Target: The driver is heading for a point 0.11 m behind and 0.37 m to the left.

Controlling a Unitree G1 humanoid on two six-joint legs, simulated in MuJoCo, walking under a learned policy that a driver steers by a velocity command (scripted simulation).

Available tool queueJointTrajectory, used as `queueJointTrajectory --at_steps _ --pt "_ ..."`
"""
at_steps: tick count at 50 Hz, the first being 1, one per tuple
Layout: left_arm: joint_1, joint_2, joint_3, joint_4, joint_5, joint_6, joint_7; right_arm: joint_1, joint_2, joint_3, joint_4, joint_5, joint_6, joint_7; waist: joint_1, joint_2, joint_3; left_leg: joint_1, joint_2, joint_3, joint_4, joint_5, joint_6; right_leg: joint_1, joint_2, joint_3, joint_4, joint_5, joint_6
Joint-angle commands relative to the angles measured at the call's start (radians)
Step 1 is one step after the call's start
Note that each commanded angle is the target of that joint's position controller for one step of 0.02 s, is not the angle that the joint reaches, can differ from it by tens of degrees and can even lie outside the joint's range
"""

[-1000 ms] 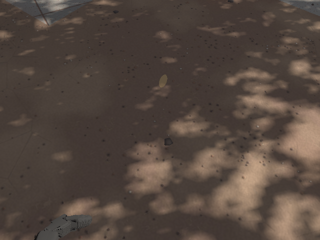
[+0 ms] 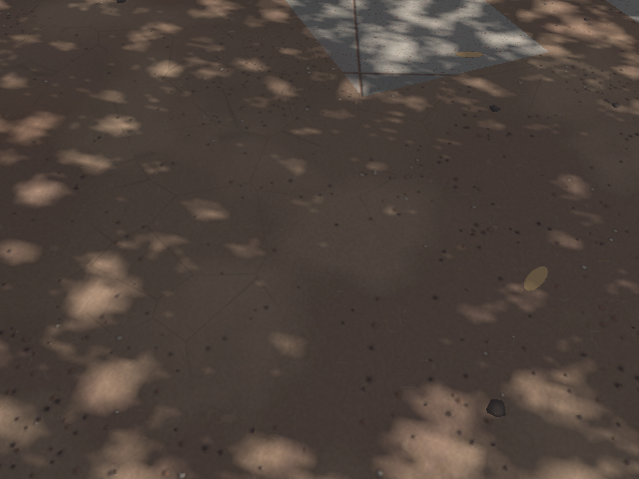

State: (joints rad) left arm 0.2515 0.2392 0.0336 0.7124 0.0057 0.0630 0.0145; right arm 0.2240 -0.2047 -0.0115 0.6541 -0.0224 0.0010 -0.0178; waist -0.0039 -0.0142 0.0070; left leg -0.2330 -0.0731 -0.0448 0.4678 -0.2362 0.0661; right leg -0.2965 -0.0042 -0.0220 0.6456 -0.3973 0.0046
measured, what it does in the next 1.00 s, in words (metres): steps on the spot, turning left: right foot, then right foot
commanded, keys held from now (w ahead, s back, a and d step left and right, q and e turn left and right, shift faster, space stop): no key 0.12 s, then q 0.22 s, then w+q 0.04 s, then q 0.62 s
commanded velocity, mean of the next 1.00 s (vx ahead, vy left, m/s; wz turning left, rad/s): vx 0.02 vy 0.00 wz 0.42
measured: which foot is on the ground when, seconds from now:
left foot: down 0.00-0.80, up 0.82-1.00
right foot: up 0.00-0.02, down 0.04-0.40, up 0.42-0.78, down 0.80-1.00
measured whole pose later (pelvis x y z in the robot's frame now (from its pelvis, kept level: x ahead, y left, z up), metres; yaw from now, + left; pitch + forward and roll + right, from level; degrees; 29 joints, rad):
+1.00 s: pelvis +0.00 -0.04 +0.00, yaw +26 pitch +0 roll +1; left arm 0.20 0.24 0.02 0.61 0.03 0.01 0.05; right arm 0.22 -0.32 -0.10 0.70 -0.02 0.06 0.03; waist 0.00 0.06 0.05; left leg -0.49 -0.10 -0.09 1.15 -0.41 -0.05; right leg -0.23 0.00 -0.07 0.45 -0.22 -0.05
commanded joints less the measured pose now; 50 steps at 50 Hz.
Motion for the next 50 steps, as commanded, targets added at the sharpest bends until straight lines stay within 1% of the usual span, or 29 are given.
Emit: queueJointTrajectory --at_steps 1,2,3,4,5,6,9,12,16,17,19,20,21,22,23,24,25,28,34,36,38,39,40,41,42,43,44,46,50 --pt "0.038 0.032 0.001 -0.047 0.000 -0.033 0.014 -0.002 -0.126 -0.033 -0.032 0.014 -0.013 -0.011 0.027 0.102 -0.053 0.007 0.227 -0.207 -0.052 0.364 0.099 0.156 0.000 0.008 -0.292 0.218 -0.022" --pt "0.050 0.056 0.002 -0.046 0.014 -0.049 0.019 0.010 -0.091 -0.020 -0.033 0.014 -0.023 -0.012 0.021 0.052 -0.083 -0.056 0.206 -0.205 -0.044 0.274 0.053 0.264 -0.082 0.099 -0.326 0.310 -0.030" --pt "0.007 0.139 0.015 -0.058 0.020 -0.062 0.020 0.057 -0.063 -0.017 -0.035 0.018 -0.029 -0.007 -0.039 -0.071 -0.072 -0.102 0.116 -0.128 -0.031 0.134 0.017 0.270 -0.184 0.196 -0.280 0.482 -0.062" --pt "-0.029 0.116 0.013 -0.056 0.003 -0.068 0.009 0.043 -0.071 -0.019 -0.012 0.010 -0.020 -0.006 -0.030 -0.116 -0.056 -0.004 0.066 -0.082 -0.063 0.026 -0.001 0.140 -0.194 0.196 -0.284 0.457 -0.098" --pt "-0.049 0.075 0.000 -0.062 0.003 -0.073 0.003 0.017 -0.089 -0.024 -0.006 0.002 -0.015 -0.005 -0.023 -0.107 -0.029 0.038 0.072 -0.087 -0.076 0.045 -0.004 0.094 -0.165 0.178 -0.298 0.370 -0.085" --pt "-0.052 0.068 -0.001 -0.062 0.002 -0.074 0.002 0.001 -0.105 -0.031 0.003 0.002 -0.014 -0.003 -0.008 -0.091 -0.004 0.043 0.077 -0.092 -0.078 0.084 0.000 0.082 -0.129 0.147 -0.299 0.314 -0.064" --pt "-0.007 0.118 0.021 -0.057 0.000 -0.069 0.023 -0.019 -0.129 -0.047 -0.008 0.012 -0.017 0.006 0.013 -0.070 -0.020 -0.022 0.078 -0.112 -0.015 0.195 0.011 0.144 -0.104 0.097 -0.256 0.320 -0.064" --pt "0.011 0.136 0.035 -0.069 0.004 -0.055 0.034 -0.016 -0.111 -0.053 -0.019 0.012 -0.012 0.006 0.024 -0.055 -0.026 -0.088 0.038 -0.095 0.082 0.147 -0.001 0.147 -0.159 0.116 -0.256 0.289 -0.109" --pt "-0.041 0.139 0.039 -0.091 0.015 -0.035 0.041 0.030 -0.104 -0.065 -0.040 -0.006 0.004 0.016 -0.002 -0.127 -0.011 -0.121 0.016 -0.027 0.262 -0.107 -0.007 0.060 -0.287 0.172 -0.278 0.275 -0.205" --pt "-0.067 0.139 0.037 -0.100 0.015 -0.035 0.039 0.043 -0.101 -0.068 -0.047 -0.008 0.006 0.020 -0.016 -0.110 -0.004 -0.100 0.026 -0.023 0.276 -0.145 0.002 0.019 -0.301 0.162 -0.262 0.296 -0.213" --pt "-0.111 0.132 0.034 -0.122 0.027 -0.042 0.028 0.107 -0.110 -0.073 -0.041 -0.014 0.003 0.034 -0.047 -0.040 -0.012 0.003 0.048 -0.072 0.130 -0.226 0.055 -0.081 -0.237 0.099 -0.184 -0.060 -0.152" --pt "-0.140 0.100 0.022 -0.155 0.019 -0.041 0.022 0.098 -0.184 -0.093 -0.051 -0.015 0.002 0.030 -0.042 0.163 0.062 -0.004 0.155 -0.325 -0.101 -0.282 0.113 -0.201 -0.097 -0.039 -0.014 -0.134 -0.072" --pt "-0.197 0.117 0.027 -0.202 0.016 -0.042 0.024 0.138 -0.253 -0.114 -0.056 0.007 0.001 0.024 -0.065 0.310 0.083 0.015 0.292 -0.679 -0.237 -0.177 0.205 -0.305 0.076 -0.074 0.207 -0.197 -0.024" --pt "-0.164 0.114 0.028 -0.198 0.017 -0.044 0.023 0.158 -0.249 -0.111 -0.057 0.001 -0.004 0.022 -0.056 0.269 0.059 0.084 0.339 -0.729 -0.241 0.016 0.255 -0.361 0.059 0.055 0.353 -0.268 -0.024" --pt "-0.130 0.119 0.028 -0.174 0.011 -0.045 0.018 0.135 -0.231 -0.109 -0.055 0.004 -0.006 0.015 -0.034 0.173 0.030 0.096 0.333 -0.626 -0.195 0.136 0.256 -0.355 0.036 0.084 0.411 -0.203 -0.022" --pt "-0.129 0.124 0.030 -0.167 0.008 -0.049 0.013 0.098 -0.219 -0.105 -0.054 0.005 -0.004 0.009 -0.013 0.107 0.014 0.093 0.291 -0.534 -0.175 0.193 0.217 -0.338 0.015 0.087 0.401 -0.132 -0.020" --pt "-0.129 0.124 0.031 -0.164 0.013 -0.053 0.011 0.056 -0.207 -0.101 -0.056 0.010 -0.003 0.004 0.004 0.093 -0.011 0.098 0.248 -0.464 -0.161 0.260 0.181 -0.306 0.006 0.081 0.377 -0.081 -0.013" --pt "-0.108 0.113 0.026 -0.143 0.018 -0.035 0.005 0.061 -0.195 -0.098 -0.047 0.013 0.000 0.006 -0.002 0.099 -0.083 0.107 0.189 -0.369 -0.125 0.412 0.152 -0.236 0.025 0.048 0.366 -0.025 0.012" --pt "-0.146 0.095 0.009 -0.171 0.008 -0.023 0.014 0.075 -0.226 -0.116 -0.038 -0.001 0.022 0.012 -0.037 0.145 -0.056 0.050 0.168 -0.440 -0.108 0.236 0.146 -0.163 0.057 0.046 0.146 -0.025 0.009" --pt "-0.117 0.101 0.010 -0.169 0.000 -0.030 0.021 0.043 -0.232 -0.120 -0.043 -0.001 0.025 0.020 -0.024 0.161 -0.063 0.020 0.161 -0.471 -0.090 0.284 0.127 -0.080 0.072 0.052 0.053 -0.017 -0.001" --pt "-0.048 0.094 0.010 -0.153 -0.004 -0.041 0.033 -0.008 -0.225 -0.119 -0.049 0.008 0.028 0.023 0.021 0.160 -0.064 -0.032 0.125 -0.482 -0.055 0.260 0.074 0.057 0.079 0.049 -0.147 0.086 -0.011" --pt "-0.020 0.106 0.014 -0.144 0.004 -0.050 0.042 -0.022 -0.207 -0.114 -0.052 0.017 0.026 0.020 0.038 0.135 -0.061 -0.094 0.087 -0.463 -0.019 0.154 0.029 0.151 0.049 0.064 -0.268 0.167 -0.018" --pt "-0.022 0.172 0.026 -0.155 0.017 -0.057 0.050 0.021 -0.148 -0.100 -0.060 0.023 0.022 0.018 0.012 -0.037 -0.087 -0.188 0.011 -0.358 0.131 -0.142 -0.025 0.242 -0.154 0.249 -0.369 0.078 -0.060" --pt "-0.094 0.265 0.040 -0.193 0.020 -0.053 0.045 0.046 -0.132 -0.098 -0.073 0.017 0.021 0.012 -0.005 -0.232 -0.056 -0.346 -0.154 -0.131 0.343 -0.356 -0.061 0.217 -0.369 0.515 -0.441 0.070 -0.161" --pt "-0.066 0.234 0.043 -0.185 0.027 -0.052 0.036 0.029 -0.217 -0.118 -0.059 -0.024 0.023 0.013 0.003 -0.182 -0.030 -0.329 -0.081 -0.109 0.535 -0.346 -0.073 0.112 -0.394 0.508 -0.424 0.164 -0.237" --pt "-0.093 0.165 0.023 -0.188 0.022 -0.057 0.030 0.019 -0.227 -0.125 -0.044 -0.023 0.023 0.020 -0.019 -0.110 -0.012 -0.309 -0.054 -0.110 0.621 -0.288 -0.078 0.072 -0.345 0.425 -0.406 0.207 -0.237" --pt "-0.128 0.132 0.015 -0.191 0.019 -0.060 0.026 0.028 -0.218 -0.124 -0.024 -0.017 0.029 0.029 -0.035 -0.075 0.007 -0.293 -0.042 -0.096 0.682 -0.228 -0.087 0.048 -0.278 0.314 -0.391 0.257 -0.215" --pt "-0.145 0.125 0.014 -0.197 0.020 -0.065 0.032 0.058 -0.201 -0.119 -0.003 -0.006 0.042 0.048 -0.041 -0.116 -0.021 -0.310 -0.036 -0.050 0.753 -0.176 -0.112 0.107 -0.211 0.187 -0.355 0.411 -0.200" --pt "-0.029 0.143 0.028 -0.163 0.020 -0.067 0.036 -0.032 -0.178 -0.100 -0.026 0.008 0.057 0.060 0.023 -0.114 -0.040 -0.360 -0.008 -0.017 0.680 -0.179 -0.133 0.235 -0.240 0.138 -0.319 0.503 -0.227"
Keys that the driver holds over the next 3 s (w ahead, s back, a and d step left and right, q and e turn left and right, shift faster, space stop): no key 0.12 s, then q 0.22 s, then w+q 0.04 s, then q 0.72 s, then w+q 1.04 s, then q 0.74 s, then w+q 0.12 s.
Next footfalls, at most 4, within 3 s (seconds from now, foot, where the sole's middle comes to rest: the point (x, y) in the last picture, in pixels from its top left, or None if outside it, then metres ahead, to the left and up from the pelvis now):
0.04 right None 0.03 -0.12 -0.78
0.80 right None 0.09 -0.10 -0.78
1.22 left None -0.03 0.07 -0.78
1.70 right None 0.35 0.14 -0.78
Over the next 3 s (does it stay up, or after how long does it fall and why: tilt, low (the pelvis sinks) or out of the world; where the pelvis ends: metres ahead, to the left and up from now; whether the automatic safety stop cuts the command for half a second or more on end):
stays up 0.42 0.50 0.01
